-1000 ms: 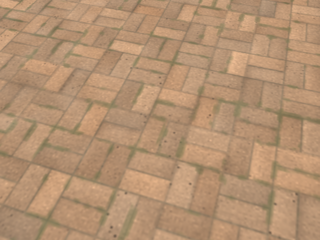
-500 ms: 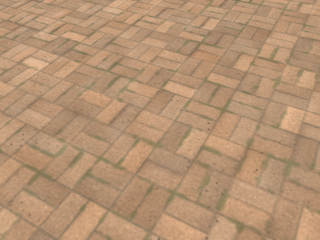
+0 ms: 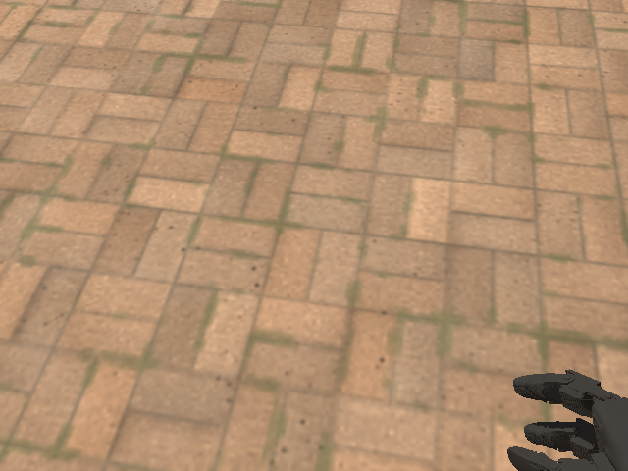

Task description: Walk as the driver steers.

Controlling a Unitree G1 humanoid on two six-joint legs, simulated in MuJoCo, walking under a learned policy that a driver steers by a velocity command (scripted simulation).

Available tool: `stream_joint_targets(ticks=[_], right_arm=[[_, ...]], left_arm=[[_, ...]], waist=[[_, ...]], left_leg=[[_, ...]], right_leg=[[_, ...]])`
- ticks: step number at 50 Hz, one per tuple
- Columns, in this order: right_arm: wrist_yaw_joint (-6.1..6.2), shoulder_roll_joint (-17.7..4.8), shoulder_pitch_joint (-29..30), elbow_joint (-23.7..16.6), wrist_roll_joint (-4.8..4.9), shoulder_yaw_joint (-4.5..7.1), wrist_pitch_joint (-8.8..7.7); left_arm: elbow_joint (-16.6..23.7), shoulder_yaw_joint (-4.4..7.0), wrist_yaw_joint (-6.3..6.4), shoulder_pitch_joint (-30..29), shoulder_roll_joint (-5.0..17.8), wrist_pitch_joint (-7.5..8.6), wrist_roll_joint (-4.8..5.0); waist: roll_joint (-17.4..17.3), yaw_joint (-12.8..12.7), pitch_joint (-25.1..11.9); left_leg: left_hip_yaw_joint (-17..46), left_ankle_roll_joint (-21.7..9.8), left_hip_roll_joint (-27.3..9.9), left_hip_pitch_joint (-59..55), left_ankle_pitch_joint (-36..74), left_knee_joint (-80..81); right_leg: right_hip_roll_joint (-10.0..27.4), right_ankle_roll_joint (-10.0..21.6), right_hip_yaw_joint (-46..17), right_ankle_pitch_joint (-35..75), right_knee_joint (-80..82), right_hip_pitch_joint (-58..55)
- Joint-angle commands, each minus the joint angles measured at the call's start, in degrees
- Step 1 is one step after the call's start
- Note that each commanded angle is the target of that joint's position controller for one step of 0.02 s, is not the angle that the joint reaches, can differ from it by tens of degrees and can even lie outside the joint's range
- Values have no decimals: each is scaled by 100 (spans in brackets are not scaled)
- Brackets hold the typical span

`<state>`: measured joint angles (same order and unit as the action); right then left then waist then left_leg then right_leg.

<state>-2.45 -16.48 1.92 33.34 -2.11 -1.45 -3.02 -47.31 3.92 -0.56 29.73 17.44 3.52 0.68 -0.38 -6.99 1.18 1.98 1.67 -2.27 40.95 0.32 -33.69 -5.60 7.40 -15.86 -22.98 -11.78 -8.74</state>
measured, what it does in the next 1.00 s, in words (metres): walks ahead: left foot, then right foot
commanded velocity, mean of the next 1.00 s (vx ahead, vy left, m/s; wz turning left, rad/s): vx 0.44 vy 0.00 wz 0.05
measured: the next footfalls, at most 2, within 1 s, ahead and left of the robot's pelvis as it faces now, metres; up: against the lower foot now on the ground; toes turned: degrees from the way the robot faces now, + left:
left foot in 0.06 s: +0.27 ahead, +0.13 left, +0.00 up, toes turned -5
right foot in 0.44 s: +0.61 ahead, -0.07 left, +0.00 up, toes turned +11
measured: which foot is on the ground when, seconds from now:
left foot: up 0.00-0.04, down 0.06-0.44, up 0.46-0.80, down 0.82-1.00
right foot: down 0.00-0.06, up 0.08-0.42, down 0.44-0.82, up 0.84-1.00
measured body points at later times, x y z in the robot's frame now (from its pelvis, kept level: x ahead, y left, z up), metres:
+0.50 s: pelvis +0.44 +0.01 -0.01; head +0.48 +0.00 +0.44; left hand +0.67 +0.24 -0.06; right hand +0.41 -0.27 -0.14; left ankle +0.25 +0.12 -0.66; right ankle +0.57 -0.08 -0.73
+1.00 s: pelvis +0.54 +0.04 +0.02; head +0.56 +0.06 +0.47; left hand +0.57 +0.33 -0.12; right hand +0.74 -0.18 -0.07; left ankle +0.57 +0.15 -0.72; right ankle +0.54 -0.07 -0.65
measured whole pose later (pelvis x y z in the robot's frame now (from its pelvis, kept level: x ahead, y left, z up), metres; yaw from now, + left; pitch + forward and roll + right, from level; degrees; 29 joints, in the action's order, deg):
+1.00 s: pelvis +0.54 +0.04 +0.02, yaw +3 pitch +0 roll +0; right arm 2.8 -11.7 -5.6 39.8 -1.4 0.0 1.6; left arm -45.0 4.4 -0.8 17.8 16.7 -3.9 -0.8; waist 1.8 -3.4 3.3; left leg -6.2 -1.9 -1.9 14.6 -10.9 -26.0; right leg -0.9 -1.6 1.5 -25.3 -62.2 27.8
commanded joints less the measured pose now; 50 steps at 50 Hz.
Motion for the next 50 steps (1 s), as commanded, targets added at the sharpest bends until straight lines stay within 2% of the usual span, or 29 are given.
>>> stream_joint_targets(ticks=[1, 2, 3, 4, 5, 6, 7, 8, 11, 14, 17, 19, 21, 22, 23, 24, 25, 26, 27, 29, 34, 36, 39, 40, 41, 42, 43, 45, 50], right_arm=[[167, -910, -845, -33, 38, 341, -106], [290, -1077, -2064, 304, 87, 460, -97], [429, -1309, -3328, 652, 34, 604, -101], [470, -1829, -3860, 794, -192, 731, -131], [326, -1806, -3221, 832, -95, 746, -117], [240, -1225, -2358, 695, -14, 693, -125], [188, -864, -2163, 728, 63, 638, -146], [171, -702, -2206, 855, 57, 594, -149], [196, -551, -2669, 1334, 115, 512, -215], [275, -792, -2523, 1332, 103, 589, -247], [169, -1069, -2611, 1368, 198, 739, -189], [161, -1072, -2858, 1430, 285, 782, -125], [200, -1095, -2870, 1410, 368, 828, -92], [217, -797, -2815, 1266, 423, 774, -104], [330, -163, -3401, 1117, 498, 655, -47], [454, -587, -3879, 1045, 426, 721, 96], [465, -708, -3683, 1112, 286, 750, 204], [400, -659, -3229, 1115, 157, 739, 277], [303, -580, -2932, 1079, 104, 749, 324], [172, -269, -2691, 991, 64, 691, 429], [125, 165, -2301, 951, 31, 433, 470], [169, 40, -1895, 873, 52, 388, 482], [284, -239, -1733, 766, 59, 384, 406], [337, -490, -1760, 736, -7, 431, 344], [412, -927, -1875, 611, -79, 498, 307], [452, -1345, -1663, 523, 59, 617, 385], [487, -1032, -1651, 466, 152, 580, 443], [536, -420, -846, 352, 120, 381, 460], [574, -340, -759, 345, 55, 400, 383]], left_arm=[[227, 315, 50, -397, 1339, 169, -53], [190, 316, 40, -594, 1381, 168, -167], [176, 252, 83, -762, 1100, 205, -291], [439, 23, 53, -594, 156, 246, -155], [525, -93, -73, 26, 85, 297, -54], [434, -86, -45, -539, 402, 237, -194], [547, -94, -87, -1184, 557, 230, -302], [697, -108, -104, -1644, 576, 216, -397], [1132, -273, -145, -2133, 301, 88, -560], [1526, -474, -198, -2784, 147, 145, -444], [1533, -503, -203, -2964, 132, 157, -267], [1433, -399, -80, -2757, 376, 128, -301], [1232, -288, 86, -2006, 593, 184, -376], [1142, -209, 163, -1343, 846, 232, -465], [1174, -148, 170, -786, 1112, 204, -553], [1216, -112, 96, -839, 979, 93, -309], [1311, -121, 113, -1436, 683, 61, -205], [1339, -235, 127, -1826, 207, 53, -187], [1259, -290, 144, -1917, 42, 59, -220], [976, -240, 172, -1673, 156, 108, -191], [549, -255, 52, -1788, 106, 195, -192], [442, -147, -5, -1681, 350, 99, -150], [463, 46, -32, -1668, 739, -117, -45], [489, 40, -30, -1529, 626, -160, -23], [641, -51, -41, -1304, 207, -192, -15], [681, -84, 47, -856, 16, -287, -32], [576, 30, 89, -903, 444, -429, -171], [429, 164, 89, -801, 525, -604, -187], [628, 166, -84, -1053, 276, -775, -123]], waist=[[468, 886, -705], [462, 1568, -1189], [347, 2117, -1584], [-1423, 1878, -1978], [-2423, 1178, -2110], [-1237, 1054, -1076], [-291, 1059, -696], [22, 1012, -439], [-406, 687, 136], [-210, 529, 508], [-344, 674, 139], [-216, 676, -103], [-144, 295, -498], [40, 56, -987], [1160, 301, -1978], [1201, 504, -2721], [1103, 633, -2387], [869, 664, -1556], [845, 691, -1141], [858, 780, -678], [850, 1056, -894], [1091, 913, -775], [707, 1045, -596], [369, 1037, -566], [-674, 955, -848], [-1680, 828, -925], [-1172, 980, -854], [-741, 520, -207], [-720, 535, -244]], left_leg=[[-520, -284, 643, -2984, -293, 76], [-674, -392, 621, -4054, -662, 97], [-194, -504, 81, -5284, -1664, -250], [2573, -1071, -1292, -6199, -4128, 476], [5711, -1627, -1807, -6218, -4447, 2005], [5045, -1792, -1586, -5379, -4471, 1955], [4116, -1795, -1327, -4569, -3767, 1871], [3486, -1665, -1048, -4009, -3159, 1884], [2782, -1720, -586, -3163, -1975, 2071], [2035, -1665, -424, -2281, 675, 2294], [1517, -1150, -43, -1723, 1714, 2142], [1567, -812, 110, -2241, 2031, 1427], [1475, -452, 509, -2305, 2156, -187], [1294, -313, 709, -1758, 482, -1529], [627, -260, 1105, -1087, -3942, -3551], [468, -260, 824, -962, -3904, -4346], [351, -214, 623, -768, -3261, -4552], [183, -123, 478, -607, -2884, -4304], [200, -48, 406, -550, -2719, -4131], [237, 6, 360, -808, -2590, -3680], [28, -138, 418, -2053, -1757, -1295], [-215, -120, 541, -2429, -1294, -656], [-168, -239, 529, -3279, -566, 524], [147, -359, 113, -3731, -310, 889], [1326, -634, -1353, -4286, 565, 1134], [1947, -1390, -2432, -3878, 1437, 1384], [1800, -1714, -2303, -3533, 1048, 1533], [879, -1387, -1587, -3003, 403, 1736], [-187, -1305, -1406, -3212, 769, 1588]], right_leg=[[1056, 198, -259, 6305, -1108, 1001], [945, 84, 4, 6571, -2511, 1168], [726, 45, 228, 5693, -4262, 2036], [-148, -165, 592, 1553, -6800, 3650], [-534, -146, 436, -223, -7267, 4720], [66, -44, 620, 332, -7267, 5060], [308, -97, 730, 689, -6942, 4870], [504, -150, 846, 697, -6453, 4713], [810, -489, 973, 186, -5482, 4763], [837, -807, 1383, 797, -3706, 4181], [296, -850, 1711, 2518, -2543, 2292], [169, -801, 1591, 2819, -2004, 1837], [418, -668, 1411, 3276, -1434, 844], [1350, -503, 773, 4122, -1613, -81], [3456, -110, -644, 7095, -2293, -1070], [3778, 216, -1259, 7677, -2299, -1080], [3387, 439, -1105, 6353, -1890, -460], [2838, 375, -409, 5706, -1550, 318], [2515, 348, 37, 5538, -1367, 701], [2290, 388, 568, 5956, -1100, 1401], [1749, 335, 1126, 5871, -887, 2175], [1523, 284, 1022, 5382, -902, 2324], [1391, 37, 583, 3844, -1312, 2832], [1193, -217, 480, 2726, -1582, 3226], [763, -497, 808, 622, -2545, 3716], [41, -581, 1671, -1438, -3825, 4002], [318, -593, 1487, -1422, -4827, 3989], [522, -715, 1466, -688, -5301, 3983], [658, -1000, 1723, -74, -4985, 3854]])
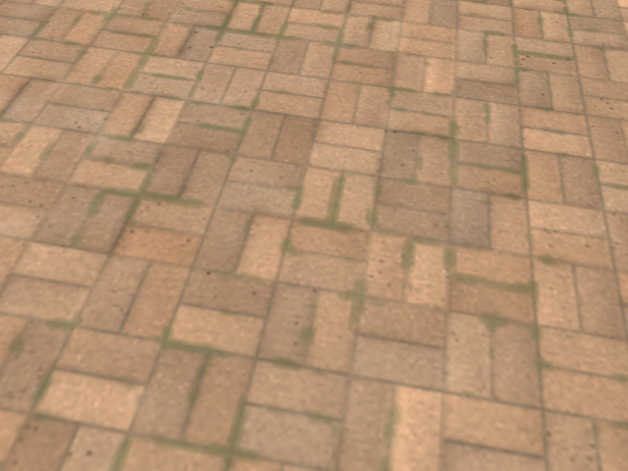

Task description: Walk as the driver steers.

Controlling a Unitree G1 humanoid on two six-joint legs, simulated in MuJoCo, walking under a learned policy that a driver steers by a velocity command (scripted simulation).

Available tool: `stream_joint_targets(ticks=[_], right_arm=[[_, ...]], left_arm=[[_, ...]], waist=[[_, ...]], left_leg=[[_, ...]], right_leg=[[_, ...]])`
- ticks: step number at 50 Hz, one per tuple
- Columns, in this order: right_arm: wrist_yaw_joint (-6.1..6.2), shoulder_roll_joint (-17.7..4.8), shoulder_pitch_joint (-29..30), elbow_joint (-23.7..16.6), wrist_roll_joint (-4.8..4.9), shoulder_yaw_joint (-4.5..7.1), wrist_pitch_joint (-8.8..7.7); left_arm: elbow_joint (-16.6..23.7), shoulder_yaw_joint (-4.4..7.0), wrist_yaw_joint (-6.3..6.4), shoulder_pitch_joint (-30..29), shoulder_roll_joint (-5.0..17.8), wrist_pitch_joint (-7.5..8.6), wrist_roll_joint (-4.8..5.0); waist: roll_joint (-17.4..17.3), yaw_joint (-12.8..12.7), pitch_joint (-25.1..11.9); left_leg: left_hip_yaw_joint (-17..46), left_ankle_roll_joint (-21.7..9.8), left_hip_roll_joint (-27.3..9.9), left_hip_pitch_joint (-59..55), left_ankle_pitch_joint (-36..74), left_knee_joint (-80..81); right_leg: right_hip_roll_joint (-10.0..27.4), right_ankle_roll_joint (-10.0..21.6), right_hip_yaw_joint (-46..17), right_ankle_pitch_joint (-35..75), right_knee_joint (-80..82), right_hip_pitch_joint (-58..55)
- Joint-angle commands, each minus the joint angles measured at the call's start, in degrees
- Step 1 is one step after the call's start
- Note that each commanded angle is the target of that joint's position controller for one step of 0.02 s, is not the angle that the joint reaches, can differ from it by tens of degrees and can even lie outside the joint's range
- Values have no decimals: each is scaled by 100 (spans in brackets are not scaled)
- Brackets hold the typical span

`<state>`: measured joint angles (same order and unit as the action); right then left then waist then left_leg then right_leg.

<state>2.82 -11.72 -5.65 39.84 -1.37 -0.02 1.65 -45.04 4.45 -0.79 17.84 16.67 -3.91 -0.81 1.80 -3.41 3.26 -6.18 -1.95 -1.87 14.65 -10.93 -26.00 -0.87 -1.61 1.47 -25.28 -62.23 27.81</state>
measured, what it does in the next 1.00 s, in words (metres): steps on the spot: right foot, then left foot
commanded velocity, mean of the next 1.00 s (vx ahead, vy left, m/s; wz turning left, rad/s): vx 0.01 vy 0.00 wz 0.01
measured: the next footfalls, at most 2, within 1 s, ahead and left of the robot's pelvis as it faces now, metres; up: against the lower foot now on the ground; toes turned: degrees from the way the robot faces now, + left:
right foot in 0.20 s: +0.02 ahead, -0.12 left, +0.00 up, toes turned -15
left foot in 0.72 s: +0.04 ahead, +0.06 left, +0.00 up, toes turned -8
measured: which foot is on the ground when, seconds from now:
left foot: down 0.00-0.20, up 0.22-0.70, down 0.72-1.00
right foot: up 0.00-0.18, down 0.20-0.72, up 0.74-1.00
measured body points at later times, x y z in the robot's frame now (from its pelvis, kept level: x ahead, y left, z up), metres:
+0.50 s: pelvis +0.00 -0.04 +0.00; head +0.01 -0.07 +0.45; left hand +0.23 +0.15 -0.09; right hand -0.03 -0.33 -0.13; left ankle +0.06 +0.08 -0.70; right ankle -0.02 -0.11 -0.74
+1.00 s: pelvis +0.01 -0.01 +0.00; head +0.05 +0.02 +0.45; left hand +0.14 +0.28 -0.11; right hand +0.12 -0.31 -0.09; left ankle +0.00 +0.06 -0.74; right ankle +0.04 -0.17 -0.68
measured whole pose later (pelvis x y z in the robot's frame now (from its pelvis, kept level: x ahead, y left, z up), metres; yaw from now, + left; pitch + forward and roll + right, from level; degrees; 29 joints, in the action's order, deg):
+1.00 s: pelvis +0.01 -0.01 +0.00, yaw +6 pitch +1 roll -2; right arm -0.3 -19.2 -15.2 40.0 0.1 5.3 3.5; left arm -39.9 2.8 0.8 6.6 18.7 -3.1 -1.2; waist 1.5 1.4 4.8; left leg 12.0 -4.8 7.9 12.9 -12.4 -25.5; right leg -1.1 -3.8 -5.4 -21.5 -52.9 28.2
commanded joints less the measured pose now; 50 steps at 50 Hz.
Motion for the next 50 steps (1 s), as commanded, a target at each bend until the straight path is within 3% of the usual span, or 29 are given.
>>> stream_joint_targets(ticks=[1, 3, 5, 8, 9, 10, 11, 12, 13, 14, 16, 18, 20, 22, 23, 25, 27, 32, 34, 35, 36, 37, 38, 39, 40, 42, 45, 50], right_arm=[[36, -844, -46, -283, -25, 280, -98], [-18, -936, -88, -255, -46, 338, -126], [-91, -1083, -201, -209, -59, 417, -137], [-199, -1266, -229, -189, 17, 521, -127], [-235, -1261, -323, -139, 44, 549, -106], [-290, -1124, -547, -120, 53, 542, -68], [-267, -717, -151, -688, 57, 400, 9], [-189, -898, 334, -722, -76, 403, 84], [-186, -871, 171, -659, 0, 400, 92], [-188, -932, 13, -539, 66, 417, 34], [-192, -1130, -396, -283, -57, 478, -8], [-227, -1088, -736, -63, -10, 468, 57], [-253, -936, -792, 16, 58, 405, 129], [-289, -793, -806, 123, 65, 330, 198], [-311, -758, -797, 171, 69, 305, 219], [-338, -971, -691, 153, 87, 368, 236], [-370, -1108, -726, 116, 99, 420, 211], [-413, -916, -871, 42, 157, 401, 138], [-422, -837, -1040, 27, 180, 400, 103], [-415, -838, -1149, 15, 158, 404, 56], [-387, -1164, -1253, -7, 72, 489, -8], [-370, -2016, -1379, -114, 53, 699, -82], [-374, -2081, -1933, 30, 69, 778, -70], [-339, -1864, -1813, 18, 113, 757, -42], [-297, -1654, -1368, -68, 153, 716, 20], [-250, -1415, -849, -244, 199, 658, 110], [-291, -1528, -1134, -221, 192, 719, 122], [-290, -1746, -1242, -288, 108, 811, 151]], left_arm=[[494, 89, -105, -7, 284, -49, 26], [676, 48, -184, -243, 200, -74, 32], [826, 64, -221, -383, 271, -82, 54], [956, 102, -240, -374, 321, -60, 81], [895, 129, -210, -171, 384, -16, 45], [831, 242, -122, 116, 838, 60, -52], [955, 482, -70, 249, 1887, 106, -17], [907, 523, -26, 629, 1688, 104, -12], [912, 431, 27, 339, 1452, 86, -5], [1008, 363, 71, -176, 1245, 42, 6], [1194, 238, 107, -815, 903, 34, 61], [1147, 125, 84, -698, 686, 98, 77], [1032, 33, 98, -584, 533, 166, 34], [941, -125, 143, -651, 261, 226, -39], [887, -171, 159, -685, 233, 253, -86], [786, -102, 189, -653, 582, 254, -139], [712, -40, 212, -587, 783, 212, -102], [657, -19, 268, -789, 708, 206, -63], [642, 10, 278, -947, 728, 204, -33], [622, 35, 287, -997, 757, 206, -12], [656, 40, 285, -982, 691, 225, -18], [971, -46, 270, -1102, 358, 198, -50], [1067, -104, 322, -1471, 287, 151, -78], [991, -106, 302, -1334, 342, 146, -61], [911, -88, 268, -1299, 407, 180, -12], [873, -45, 213, -1263, 572, 221, -60], [869, -85, 133, -1225, 492, 176, -46], [993, -113, 176, -1457, 596, 172, -39]], waist=[[-977, 229, -460], [-1101, 320, -508], [-1191, 392, -612], [-1060, 282, -676], [-730, 143, -710], [459, 25, -557], [1999, 29, -269], [933, -359, -525], [706, -104, -462], [495, 140, -273], [575, 367, -527], [293, 366, -852], [263, 319, -811], [342, 284, -678], [413, 246, -565], [555, 141, -293], [462, 146, -168], [294, 255, -269], [294, 404, -390], [203, 531, -429], [-420, 572, -433], [-1638, 463, -310], [-1537, 825, -418], [-926, 669, -375], [-594, 494, -222], [-647, 360, -315], [-502, 480, -597], [-792, 647, -516]], left_leg=[[542, -926, -1485, -626, 1748, 781], [347, -864, -1560, -566, 1560, 666], [249, -803, -1699, -578, 1566, 489], [-10, -479, -1818, -452, 1238, -75], [-247, -154, -1684, -108, 662, -594], [-656, 290, -1198, 753, -548, -1880], [-487, 744, -27, 2491, -2824, -2951], [554, 685, -84, 2586, -2812, -3788], [777, 616, -142, 2603, -2279, -3910], [878, 552, -232, 2493, -1590, -3721], [732, 510, -106, 2193, -942, -3778], [620, 514, -41, 1809, -863, -3789], [575, 486, -72, 1580, -835, -3366], [649, 419, -128, 1088, -750, -2589], [677, 369, -90, 771, -731, -2187], [636, 264, 129, 602, -981, -1941], [583, 192, 176, 768, -1295, -1982], [376, 69, 165, 647, -1672, -1667], [276, -28, 254, 260, -1275, -964], [417, -119, 275, -111, -611, -257], [1469, -346, -162, -526, 179, 477], [3771, -1031, -1643, -1167, 2798, 639], [4174, -1780, -1908, -1291, 3739, 680], [3695, -1821, -1640, -1340, 3354, 589], [3227, -1584, -1248, -1190, 2742, 611], [2794, -1186, -703, -1238, 2595, 587], [2812, -1078, -513, -1421, 2694, 451], [3470, -1049, -383, -1209, 1700, 428]], right_leg=[[245, -91, 9, 194, 406, 115], [293, -6, 114, 185, 1134, -285], [219, 97, 320, 103, 1616, -623], [106, 284, 519, 423, 2618, -1210], [32, 382, 367, 951, 3269, -1720], [684, 607, -950, 1459, 4320, -2238], [2231, 1508, -3533, 3678, 4524, -2350], [2173, 1934, -3268, 3868, 4374, -2485], [1860, 1878, -2779, 3362, 4311, -2356], [1431, 1630, -2336, 2805, 4366, -2125], [1026, 1426, -1804, 3373, 4265, -2155], [1033, 1396, -1493, 4125, 4196, -2256], [1066, 1352, -1336, 4044, 4327, -2317], [1089, 1253, -1154, 3355, 4540, -2142], [1095, 1203, -1047, 2955, 4624, -1966], [1212, 1256, -1026, 2590, 4576, -1812], [1443, 1390, -1139, 2797, 4421, -1948], [1705, 1451, -990, 3851, 3947, -2261], [1626, 1254, -723, 3859, 3596, -2219], [1487, 1009, -488, 3505, 3263, -2007], [1053, 616, -84, 2518, 2366, -1449], [-93, 78, 475, -114, 1141, 190], [-414, 56, -240, -1402, 161, 721], [-197, 38, -540, -1028, -302, 857], [-39, 25, -606, -444, -284, 889], [56, -85, -565, 171, 35, 811], [-34, -219, -511, 361, 390, 716], [-156, -232, -665, 404, 1188, 663]])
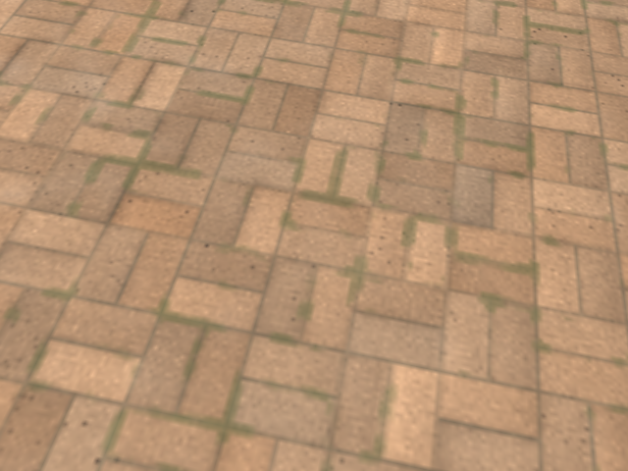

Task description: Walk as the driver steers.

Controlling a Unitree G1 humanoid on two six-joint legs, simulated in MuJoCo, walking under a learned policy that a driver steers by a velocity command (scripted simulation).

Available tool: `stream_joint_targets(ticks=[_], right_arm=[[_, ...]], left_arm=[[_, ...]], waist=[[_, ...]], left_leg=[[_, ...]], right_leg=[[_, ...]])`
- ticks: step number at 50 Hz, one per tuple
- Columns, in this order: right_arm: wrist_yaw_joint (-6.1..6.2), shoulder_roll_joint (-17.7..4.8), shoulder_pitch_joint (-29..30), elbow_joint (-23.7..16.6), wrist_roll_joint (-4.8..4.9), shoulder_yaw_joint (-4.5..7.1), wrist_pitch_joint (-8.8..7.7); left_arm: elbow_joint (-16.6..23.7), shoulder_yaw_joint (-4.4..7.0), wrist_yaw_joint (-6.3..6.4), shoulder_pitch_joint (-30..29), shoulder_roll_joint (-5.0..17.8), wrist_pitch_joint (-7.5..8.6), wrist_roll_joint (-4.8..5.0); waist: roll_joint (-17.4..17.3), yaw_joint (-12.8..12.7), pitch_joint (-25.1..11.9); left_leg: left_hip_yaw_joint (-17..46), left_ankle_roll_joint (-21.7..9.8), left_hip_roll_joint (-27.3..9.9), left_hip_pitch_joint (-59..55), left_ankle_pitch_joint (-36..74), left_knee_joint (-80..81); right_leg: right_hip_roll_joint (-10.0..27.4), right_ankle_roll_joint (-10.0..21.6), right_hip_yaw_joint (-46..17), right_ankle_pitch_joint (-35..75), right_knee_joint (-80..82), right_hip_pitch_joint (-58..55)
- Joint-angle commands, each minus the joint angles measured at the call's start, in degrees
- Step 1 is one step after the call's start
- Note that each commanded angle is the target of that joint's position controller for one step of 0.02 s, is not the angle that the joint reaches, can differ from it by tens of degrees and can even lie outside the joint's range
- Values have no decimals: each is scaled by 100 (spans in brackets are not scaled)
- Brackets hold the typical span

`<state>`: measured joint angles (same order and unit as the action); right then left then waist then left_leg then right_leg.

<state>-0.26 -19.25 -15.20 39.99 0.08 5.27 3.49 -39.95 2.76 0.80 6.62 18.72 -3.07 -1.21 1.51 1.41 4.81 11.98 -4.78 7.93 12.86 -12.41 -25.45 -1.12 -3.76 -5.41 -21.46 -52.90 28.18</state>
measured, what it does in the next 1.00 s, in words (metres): walks ahead, turning right: right foot, then left foot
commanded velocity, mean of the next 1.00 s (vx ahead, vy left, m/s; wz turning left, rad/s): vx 0.51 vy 0.00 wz -0.34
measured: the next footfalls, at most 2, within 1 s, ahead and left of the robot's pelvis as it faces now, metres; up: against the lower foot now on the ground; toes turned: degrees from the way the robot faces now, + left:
right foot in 0.22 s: +0.10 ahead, -0.11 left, +0.00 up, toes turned +18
left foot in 0.54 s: +0.08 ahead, +0.08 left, +0.00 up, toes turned -6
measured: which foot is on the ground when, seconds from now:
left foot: down 0.00-0.22, up 0.24-0.52, down 0.54-0.96, up 0.98-1.00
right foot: up 0.00-0.20, down 0.22-0.54, up 0.56-0.94, down 0.96-1.00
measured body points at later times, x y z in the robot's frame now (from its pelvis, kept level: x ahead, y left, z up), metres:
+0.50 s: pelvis +0.06 -0.03 +0.01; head +0.09 -0.05 +0.46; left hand +0.08 +0.26 -0.11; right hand +0.23 -0.30 -0.10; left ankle +0.02 +0.09 -0.72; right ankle +0.07 -0.13 -0.74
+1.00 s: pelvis +0.33 -0.15 -0.05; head +0.37 -0.16 +0.39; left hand +0.65 -0.03 -0.13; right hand +0.15 -0.37 -0.17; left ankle +0.09 +0.08 -0.65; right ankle +0.41 -0.24 -0.75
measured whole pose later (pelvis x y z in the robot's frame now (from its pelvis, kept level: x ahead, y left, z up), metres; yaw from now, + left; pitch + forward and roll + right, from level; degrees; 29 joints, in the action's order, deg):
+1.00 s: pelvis +0.33 -0.15 -0.05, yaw -25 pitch +2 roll -1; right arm 0.5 -15.7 -28.7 52.2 -1.3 1.0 -4.2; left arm -36.3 1.7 -3.9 0.9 17.9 0.4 -2.4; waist 1.4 3.8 2.9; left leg -8.5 -0.1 -6.1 -4.1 -21.6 -54.5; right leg -3.8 9.9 7.9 -12.4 -44.8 34.6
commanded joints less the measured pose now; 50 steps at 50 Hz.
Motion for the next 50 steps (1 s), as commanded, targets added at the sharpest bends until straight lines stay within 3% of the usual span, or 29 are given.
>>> stream_joint_targets(ticks=[1, 5, 9, 10, 11, 12, 13, 14, 15, 17, 20, 23, 25, 26, 27, 28, 29, 30, 31, 33, 37, 42, 44, 45, 46, 47, 48, 49, 50], right_arm=[[12, -1031, -263, -327, -51, 295, -33], [-14, -1099, -26, -415, -95, 317, -41], [43, -719, 313, -415, -87, 119, -44], [90, -550, 369, -376, -33, 23, -49], [118, -182, 74, -272, -74, -126, -77], [109, 45, -452, -158, -125, -212, -77], [159, -468, -334, -82, -119, -78, 3], [151, -600, -105, -109, -196, -69, -31], [93, -709, 226, -148, -277, -44, -121], [-39, -779, 554, -231, -312, -39, -246], [-82, -435, 963, -316, -258, -181, -465], [-23, -273, 963, -362, -116, -260, -559], [148, -234, 319, -164, 22, -264, -566], [274, -515, -322, 21, -20, -181, -576], [380, -981, -692, 112, -79, -45, -610], [423, -1341, -190, -146, -162, 12, -617], [411, -1265, 215, -157, -300, 40, -624], [333, -813, 355, -185, -298, -81, -688], [270, -638, 291, -142, -268, -141, -754], [224, -631, -105, 19, -240, -172, -837], [53, -536, -709, 333, -242, -181, -963], [62, -441, -931, 626, -246, -212, -1061], [99, -608, -972, 707, -245, -195, -1055], [139, -774, -1066, 752, -238, -157, -1002], [183, -945, -1081, 804, -263, -133, -925], [199, -1088, -1011, 798, -264, -120, -883], [166, -1091, -750, 751, -222, -137, -878], [41, -221, -1004, 537, -113, -306, -912], [48, -397, -1144, 203, 121, -348, -999]], left_arm=[[499, 55, 24, -362, 424, 106, 6], [500, 43, 56, -287, 532, 203, 55], [272, 21, 95, 355, 486, 268, 90], [216, -23, 104, 467, 340, 291, 48], [264, -92, 127, 208, 301, 314, -30], [410, -158, 126, -185, 519, 320, -79], [194, -158, 36, 86, 595, 281, -96], [19, -67, -44, 330, 694, 232, -26], [-152, 78, -99, 723, 976, 158, 11], [-281, 179, -138, 1036, 1093, 123, 27], [-336, 241, -170, 974, 924, 247, 103], [-243, 334, -212, 657, 905, 266, 101], [-39, 383, -239, 112, 813, 207, 39], [58, 390, -217, -78, 696, 230, 52], [74, 328, -186, 176, 350, 305, 201], [293, 160, -155, 326, -74, 392, 283], [499, 138, -193, -120, 250, 406, 147], [491, 197, -271, -255, 443, 397, 82], [397, 224, -352, -62, 467, 371, 10], [348, 227, -518, 67, 455, 286, -97], [678, 134, -656, -624, 351, 252, -67], [1059, -72, -794, -1537, 116, 273, -79], [1050, -142, -750, -1422, 22, 269, -45], [962, -113, -695, -1101, 116, 267, -42], [775, -67, -642, -379, 225, 300, -83], [407, 61, -551, 818, 457, 324, -116], [-16, 241, -421, 1985, 797, 354, -154], [-51, 433, -296, 1664, 1408, 323, -145], [221, 484, -264, 1752, 1722, 325, -156]], waist=[[-791, 174, -667], [-919, 112, -733], [-1040, -128, -912], [-882, -255, -876], [-202, -85, -858], [831, 251, -843], [858, 167, -700], [815, 101, -592], [970, -172, -389], [1013, -252, -169], [672, -225, -223], [752, -57, -332], [616, 358, -265], [503, 606, -375], [-350, 626, -810], [-1378, 442, -1058], [-879, 315, -692], [-445, 227, -427], [-432, 158, -336], [-620, 212, -243], [-661, 341, 236], [-565, 365, 732], [-642, 154, 423], [-815, -82, 82], [-987, -522, -385], [-1100, -1083, -1016], [-939, -1707, -1414], [897, -940, -1952], [733, -982, -3306]], left_leg=[[1787, -753, -1341, -955, 1777, 353], [2119, -634, -1248, -697, 2092, 177], [1801, -291, -1172, -230, 2617, -97], [1677, -91, -1053, 78, 1888, -150], [1325, 192, -754, 314, 523, -370], [535, 428, -134, 562, -1336, -932], [91, 419, -106, 187, -1802, -653], [-244, 377, -235, 338, -1601, -755], [-580, 360, -114, 771, -1627, -1153], [-732, 470, -191, 1162, -1692, -1937], [-756, 613, -255, 1095, -1237, -1910], [-825, 599, -121, 340, -1382, -805], [-1075, 486, -103, -988, -577, 890], [-1125, 380, -368, -2521, -46, 1362], [-334, 231, -1439, -3849, -652, 1310], [1752, -212, -3167, -3490, -2410, 1508], [2159, -634, -3592, -2440, -2979, 1573], [1696, -591, -3193, -2145, -2746, 1616], [1091, -414, -2821, -2089, -2267, 1652], [112, -200, -2394, -2061, -1472, 1753], [-983, -82, -2151, -1748, -404, 1964], [-2204, 81, -2004, -1421, 1651, 2197], [-2653, 221, -2007, -1502, 5203, 1560], [-2689, 256, -2108, -1739, 6918, 914], [-2605, 192, -2325, -1623, 7758, -69], [-2439, 37, -2503, -1148, 7749, -1291], [-2470, -8, -2285, -108, 6582, -2994], [-2376, 218, -1179, 2083, -700, -5576], [-1099, 147, -791, 2913, -1234, -7074]], right_leg=[[-167, 6, -11, 31, 382, 549], [-294, 156, -81, 88, 915, 13], [-133, 374, 199, 516, 2087, -1434], [-17, 471, 154, 1180, 2946, -2043], [556, 582, -698, 1192, 3688, -2401], [1665, 871, -2219, 1370, 4109, -2420], [1779, 1420, -2779, 1506, 4088, -1657], [1373, 1458, -2697, -156, 4162, -1854], [1097, 1431, -2730, -1603, 4322, -2006], [1006, 1419, -2954, -2136, 4556, -1928], [606, 1359, -2706, -1166, 4414, -1817], [229, 1286, -2605, -814, 4204, -1337], [-113, 980, -2355, -552, 3813, -516], [-497, 504, -1923, -428, 3419, 569], [-845, 222, -1174, -850, 2008, 1704], [-711, 438, -490, -806, 329, 2387], [147, 504, -270, -54, -317, 2564], [255, 525, -254, 259, -644, 2569], [250, 495, -189, 456, -891, 2577], [334, 499, 145, 691, -1542, 2727], [551, 588, 381, 1158, -1805, 3027], [513, 875, 1282, 1493, -122, 2190], [64, 1214, 1817, 1245, 529, 1020], [-219, 1334, 1963, 1005, 587, 507], [-428, 1494, 1769, 647, 695, -463], [-614, 1670, 1405, 366, 871, -1983], [-476, 1818, 800, 532, 1701, -3702], [1116, 1838, -1456, -765, 2218, -5483], [2472, 2470, -4131, -865, 3148, -6016]])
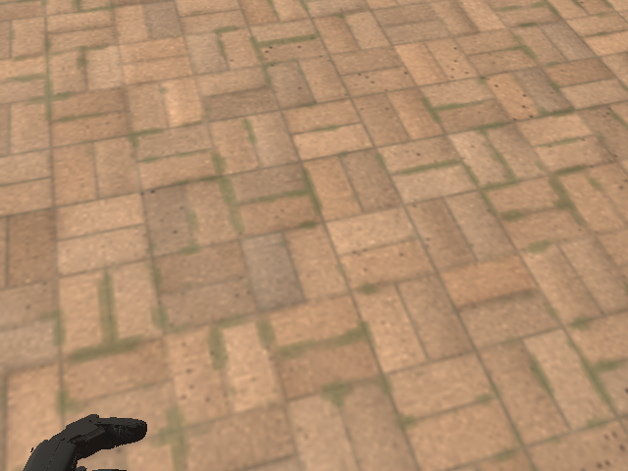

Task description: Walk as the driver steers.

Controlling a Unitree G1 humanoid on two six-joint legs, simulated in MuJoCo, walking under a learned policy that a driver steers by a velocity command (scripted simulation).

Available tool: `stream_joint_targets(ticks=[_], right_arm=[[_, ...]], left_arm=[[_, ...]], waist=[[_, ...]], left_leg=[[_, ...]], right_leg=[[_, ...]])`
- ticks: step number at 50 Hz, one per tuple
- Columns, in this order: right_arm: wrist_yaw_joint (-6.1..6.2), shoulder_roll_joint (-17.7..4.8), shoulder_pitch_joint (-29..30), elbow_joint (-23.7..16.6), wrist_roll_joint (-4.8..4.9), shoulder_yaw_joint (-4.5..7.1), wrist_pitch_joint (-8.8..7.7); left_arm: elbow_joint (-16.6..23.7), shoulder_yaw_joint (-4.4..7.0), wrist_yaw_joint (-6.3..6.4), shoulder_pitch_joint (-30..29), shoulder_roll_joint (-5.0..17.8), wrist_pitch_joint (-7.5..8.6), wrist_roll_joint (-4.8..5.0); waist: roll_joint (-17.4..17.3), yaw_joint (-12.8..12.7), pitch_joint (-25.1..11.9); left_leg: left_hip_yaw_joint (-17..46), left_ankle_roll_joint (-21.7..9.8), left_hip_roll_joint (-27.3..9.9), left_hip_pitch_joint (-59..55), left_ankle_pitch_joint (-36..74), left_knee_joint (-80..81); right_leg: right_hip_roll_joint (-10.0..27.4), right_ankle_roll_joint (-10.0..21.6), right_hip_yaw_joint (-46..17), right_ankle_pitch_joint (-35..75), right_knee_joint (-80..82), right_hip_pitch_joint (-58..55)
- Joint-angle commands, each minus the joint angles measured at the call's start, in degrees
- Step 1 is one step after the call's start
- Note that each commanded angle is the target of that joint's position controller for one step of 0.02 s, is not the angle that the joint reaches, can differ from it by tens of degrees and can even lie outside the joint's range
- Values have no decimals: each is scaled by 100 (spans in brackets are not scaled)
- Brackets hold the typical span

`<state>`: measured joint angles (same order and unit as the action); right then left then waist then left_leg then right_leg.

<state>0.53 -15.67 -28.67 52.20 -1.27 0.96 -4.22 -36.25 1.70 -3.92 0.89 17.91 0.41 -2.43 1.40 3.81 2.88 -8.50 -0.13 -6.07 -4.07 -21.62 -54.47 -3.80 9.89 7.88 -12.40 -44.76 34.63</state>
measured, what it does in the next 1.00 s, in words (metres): walks ahead, turning left: left foot, then right foot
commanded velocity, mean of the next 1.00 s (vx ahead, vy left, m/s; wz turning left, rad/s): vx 0.99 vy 0.00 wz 0.70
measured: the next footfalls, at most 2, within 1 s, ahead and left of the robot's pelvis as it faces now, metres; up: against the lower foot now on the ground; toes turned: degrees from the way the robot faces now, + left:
left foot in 0.42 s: +0.57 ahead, +0.08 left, +0.00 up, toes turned +17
right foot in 0.84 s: +1.02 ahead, +0.08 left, +0.00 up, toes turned +40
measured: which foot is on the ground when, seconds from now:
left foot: up 0.00-0.40, down 0.42-0.86, up 0.88-1.00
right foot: down 0.00-0.42, up 0.44-0.82, down 0.84-1.00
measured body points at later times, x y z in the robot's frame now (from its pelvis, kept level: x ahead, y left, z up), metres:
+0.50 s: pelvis +0.45 +0.04 +0.01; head +0.47 +0.04 +0.46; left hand +0.47 +0.32 -0.11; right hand +0.59 -0.22 -0.11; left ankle +0.53 +0.07 -0.69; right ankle +0.25 -0.11 -0.53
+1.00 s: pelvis +0.89 +0.15 +0.04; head +0.91 +0.17 +0.49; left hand +0.77 +0.43 -0.06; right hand +1.19 +0.01 -0.06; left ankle +0.75 +0.15 -0.57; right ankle +0.99 +0.05 -0.69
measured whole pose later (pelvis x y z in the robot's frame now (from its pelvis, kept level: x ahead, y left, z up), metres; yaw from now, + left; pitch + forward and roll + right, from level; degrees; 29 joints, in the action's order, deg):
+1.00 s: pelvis +0.89 +0.15 +0.04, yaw +45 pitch +2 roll -2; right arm -2.3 -22.2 -13.4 43.0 -1.7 4.4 -1.6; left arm -41.4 2.2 1.1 14.9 18.1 4.2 -3.0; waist -2.6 0.4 1.0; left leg 1.6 -6.2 1.4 28.5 -16.8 -76.0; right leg 1.6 -1.8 4.7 -14.6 -28.9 16.2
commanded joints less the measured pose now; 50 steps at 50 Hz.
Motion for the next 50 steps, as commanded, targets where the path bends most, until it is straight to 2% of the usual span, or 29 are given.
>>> stream_joint_targets(ticks=[1, 2, 3, 5, 6, 10, 14, 17, 19, 20, 21, 22, 23, 24, 25, 26, 28, 29, 34, 38, 40, 41, 42, 43, 44, 45, 46, 47, 50], right_arm=[[-9, -1072, 1190, -1086, 273, 178, -254], [-20, -802, 1068, -1080, 313, 114, -251], [-68, -689, 1113, -1007, 190, 87, -189], [-178, -477, 485, -635, 40, 70, 125], [-216, -422, 511, -556, 28, 89, 227], [-325, -233, 1487, -811, 127, 81, 321], [-443, -92, 2213, -1052, 121, -4, 196], [-494, -249, 2069, -1013, 94, 12, 196], [-441, -644, 966, -712, 96, 153, 274], [-387, -922, -127, -406, 77, 290, 312], [-288, -1219, -1308, -98, 86, 475, 329], [-187, -1247, -1139, -45, 301, 604, 390], [-202, -1607, -330, -206, 72, 591, 386], [-143, -1653, -51, -473, 1, 635, 391], [-69, -1111, 144, -559, -42, 552, 376], [-66, -859, 427, -495, -34, 477, 334], [-25, -945, 611, -551, 27, 450, 127], [-33, -904, 678, -549, 52, 411, 41], [-117, -1091, 462, -595, 154, 535, -86], [-135, -1225, 295, -617, 136, 637, -47], [-101, -1403, 493, -697, 97, 684, -54], [-123, -1616, 719, -740, 63, 721, -66], [-141, -1524, 1095, -848, 40, 695, -127], [-107, -563, 1248, -1078, 0, 439, -194], [-137, -164, 368, -1485, 359, 245, -161], [-63, -709, 819, -1203, 139, 264, -11], [-128, -885, 1272, -1240, 16, 319, 51], [-208, -865, 1492, -1251, -27, 324, 106], [-435, -413, 1986, -1616, -97, 187, 313]], left_arm=[[-302, 570, 286, 2307, 1465, 0, -53], [-576, 491, 350, 2201, 1199, 101, -52], [-633, 383, 349, 1902, 835, 236, -99], [-695, 235, 361, 1564, 468, 435, -46], [-781, 174, 320, 1650, 257, 543, 6], [-1001, 139, 231, 1701, 135, 739, 114], [-1135, 58, 321, 1905, 122, 803, 190], [-1171, 101, 545, 2020, 511, 767, 195], [-1046, 220, 711, 1727, 913, 574, 107], [-919, 273, 740, 1376, 1052, 456, 39], [-810, 324, 716, 919, 1131, 355, 7], [-742, 235, 548, 386, 638, 372, -4], [-194, -57, 487, 1037, -273, 539, -45], [182, -142, 438, 1294, -98, 673, 84], [109, -137, 403, 1022, 293, 794, -3], [111, -95, 384, 775, 406, 770, -47], [88, -176, 393, 824, 338, 500, -243], [109, -211, 382, 780, 285, 365, -255], [688, -362, 281, -576, 23, 322, 17], [835, -306, 315, -767, 172, 388, 100], [630, -140, 399, -45, 543, 434, 103], [408, -4, 468, 876, 813, 467, 131], [101, 152, 569, 2194, 1098, 498, 84], [-128, 283, 676, 3417, 1446, 519, -89], [-2, 389, 614, 2540, 1908, 471, -212], [198, 337, 567, 1761, 1158, 415, -162], [187, 223, 544, 1487, 700, 385, -95], [26, 180, 513, 1532, 498, 380, -120], [-608, 102, 450, 2131, 193, 520, 20]], waist=[[-274, -1478, -2349], [-352, -1068, -1163], [-731, -779, -651], [-427, -254, -176], [-366, -209, 60], [66, -242, 659], [55, -339, 616], [321, -121, 108], [617, 549, -562], [646, 1111, -989], [385, 1745, -1243], [-961, 1678, -719], [-1658, 250, -635], [-1393, 221, -1784], [-68, 94, -876], [528, -221, -268], [645, -569, 211], [615, -666, 367], [-77, -36, 369], [-476, 227, -41], [-505, -139, -554], [-449, -702, -1107], [-378, -1429, -1690], [790, -1679, -2363], [2782, -669, -2914], [1289, -729, -1873], [580, -757, -1201], [44, -716, -808], [388, -555, -277]], left_leg=[[1399, -375, 418, 4955, 458, -4122], [1312, -383, 194, 4855, 607, -3617], [1404, -414, -98, 4549, 658, -2963], [1448, -368, -233, 3837, 717, -2535], [1513, -388, -286, 3796, 750, -2310], [1044, -426, -98, 4534, 1899, -1124], [124, -620, 236, 4184, 2962, 508], [-363, -828, 808, 3345, 3162, 1328], [-423, -960, 1214, 2186, 2446, 1330], [-222, -1141, 1291, 1127, 1993, 1298], [361, -1525, 1078, 0, 1538, 1751], [970, -1708, 817, -494, 1466, 2340], [2910, -2356, 154, -1128, 3054, 1610], [5340, -3230, -808, -1885, 184, 3283], [5693, -2772, -861, -833, -1178, 4327], [5117, -2356, -608, 245, -1195, 4430], [4327, -2170, -139, 1613, -299, 4460], [3898, -2089, 113, 2279, -124, 4560], [2937, -1636, 801, 2589, 1846, 4552], [3120, -1284, 608, 1465, 3219, 3965], [3201, -1023, 591, 1092, 4442, 3024], [3090, -898, 685, 1137, 4839, 1939], [2916, -790, 886, 1908, 4335, 455], [2446, -856, 1229, 2989, 497, -1552], [1837, -684, 1510, 4539, -835, -2779], [1632, -728, 904, 5071, -52, -3041], [1425, -675, 672, 5047, 433, -2718], [1367, -611, 474, 4884, 597, -2492], [1332, -562, 88, 5001, 663, -2284]], right_leg=[[2414, 850, -4676, -1607, 2605, -5945], [2398, 676, -3855, -1163, 2784, -4611], [2149, 459, -3278, -998, 2958, -3621], [1870, 213, -2292, -794, 3435, -2408], [1688, 35, -1868, -299, 3513, -2171], [1017, -589, -176, 1369, 4070, -2190], [919, -826, 678, 3852, 4106, -2718], [1194, -1049, 827, 6875, 3367, -3712], [1428, -1102, 752, 8400, 1833, -4049], [1535, -1052, 638, 8490, 446, -3733], [1384, -952, 549, 7215, -1790, -2939], [84, -904, 426, 1035, -4334, -1424], [-166, -1126, -438, -1698, -5832, 842], [-88, -1122, -1493, -1682, -5910, 1711], [312, -945, -1584, -1108, -4939, 1784], [589, -946, -1528, -801, -4180, 1379], [863, -1143, -1442, -782, -3364, 730], [992, -1252, -1326, -758, -2871, 390], [906, -1383, -817, 1307, 137, -474], [531, -1220, -834, 1708, 1326, -968], [262, -1118, -911, 1097, 1582, -1983], [230, -1046, -892, 589, 1547, -2954], [632, -942, -1127, 43, 1257, -4406], [2104, -915, -2634, -2081, 1402, -5653], [3350, -289, -6328, -3471, 3040, -6071], [2975, -185, -5866, -4421, 3207, -5172], [2656, -263, -4554, -3416, 3042, -4443], [2410, -329, -3623, -2118, 3015, -3864], [2048, -556, -2061, -380, 3183, -3257]])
